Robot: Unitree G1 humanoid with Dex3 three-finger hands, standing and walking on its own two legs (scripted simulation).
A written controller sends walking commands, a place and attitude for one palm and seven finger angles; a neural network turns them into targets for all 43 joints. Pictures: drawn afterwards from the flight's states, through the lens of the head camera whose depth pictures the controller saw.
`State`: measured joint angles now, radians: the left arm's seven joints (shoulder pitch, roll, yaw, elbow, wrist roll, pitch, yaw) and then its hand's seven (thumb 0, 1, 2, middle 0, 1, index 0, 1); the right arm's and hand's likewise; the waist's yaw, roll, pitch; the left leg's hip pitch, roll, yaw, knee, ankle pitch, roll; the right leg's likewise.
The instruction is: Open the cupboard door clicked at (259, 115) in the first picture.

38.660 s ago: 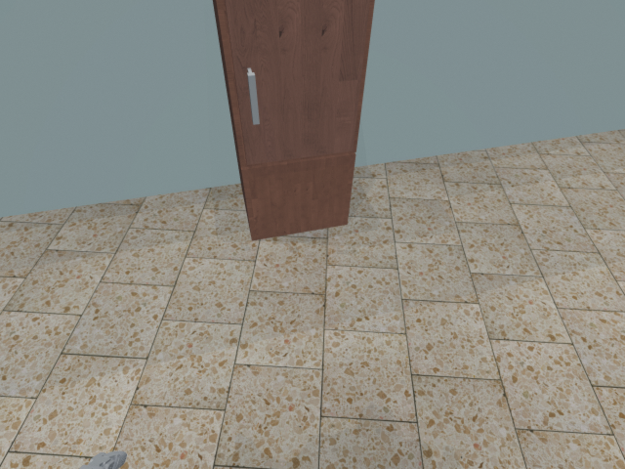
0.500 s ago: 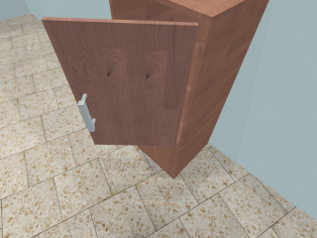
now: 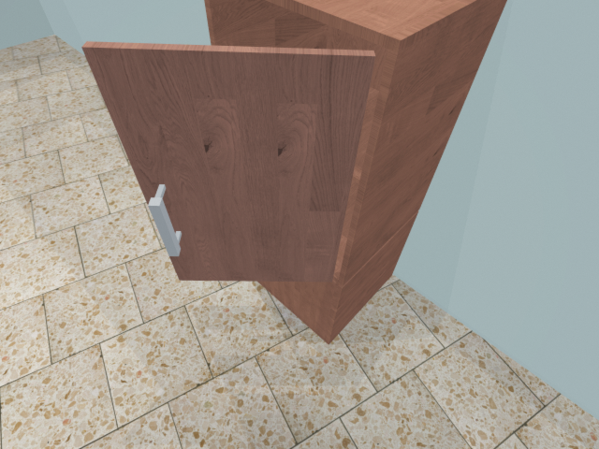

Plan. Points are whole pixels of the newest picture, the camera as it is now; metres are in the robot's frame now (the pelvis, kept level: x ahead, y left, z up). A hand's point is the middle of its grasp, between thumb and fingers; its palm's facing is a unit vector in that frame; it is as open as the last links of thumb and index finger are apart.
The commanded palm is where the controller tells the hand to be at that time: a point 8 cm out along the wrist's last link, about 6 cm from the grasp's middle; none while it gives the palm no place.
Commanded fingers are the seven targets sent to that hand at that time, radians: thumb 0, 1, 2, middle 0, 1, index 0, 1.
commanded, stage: look again from close up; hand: left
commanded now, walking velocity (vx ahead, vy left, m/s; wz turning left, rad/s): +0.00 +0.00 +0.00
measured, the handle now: (168, 221) +0.52 +0.29 -0.08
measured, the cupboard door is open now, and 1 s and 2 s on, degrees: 44 44 44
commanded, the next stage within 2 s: shuffle to correct the standing spot in 0.48 s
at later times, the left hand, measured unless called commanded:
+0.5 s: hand out of the picture -0.05 +0.22 -0.18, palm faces -0.01 -0.97 -0.24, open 7.3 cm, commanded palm none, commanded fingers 0.00 0.90 0.90 -0.20 -0.30 -0.20 -0.30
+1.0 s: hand out of the picture -0.06 +0.20 -0.19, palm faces +0.01 -0.98 -0.18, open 7.4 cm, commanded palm none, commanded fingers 0.00 0.90 0.90 -0.20 -0.30 -0.20 -0.30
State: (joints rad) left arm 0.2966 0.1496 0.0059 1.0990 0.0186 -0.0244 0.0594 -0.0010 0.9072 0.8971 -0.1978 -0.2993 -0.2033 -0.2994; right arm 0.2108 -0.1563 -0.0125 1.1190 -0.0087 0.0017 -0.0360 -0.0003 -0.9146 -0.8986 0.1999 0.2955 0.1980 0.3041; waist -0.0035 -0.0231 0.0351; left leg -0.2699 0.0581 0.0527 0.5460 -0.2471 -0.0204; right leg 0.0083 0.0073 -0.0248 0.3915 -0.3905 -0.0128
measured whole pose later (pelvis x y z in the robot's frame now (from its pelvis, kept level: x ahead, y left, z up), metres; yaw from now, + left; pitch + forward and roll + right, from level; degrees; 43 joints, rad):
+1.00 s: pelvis -0.01 +0.03 -0.01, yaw -1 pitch +1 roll +2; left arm 0.37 0.16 0.01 1.08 0.03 0.00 0.02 0.00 0.91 0.90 -0.20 -0.30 -0.20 -0.30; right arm 0.30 -0.15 0.00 1.04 -0.02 -0.04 -0.02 0.00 -0.91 -0.90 0.20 0.30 0.20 0.30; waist 0.01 -0.05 0.04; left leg -0.34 -0.01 0.09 0.61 -0.29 0.03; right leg -0.28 -0.04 -0.02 0.85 -0.57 -0.03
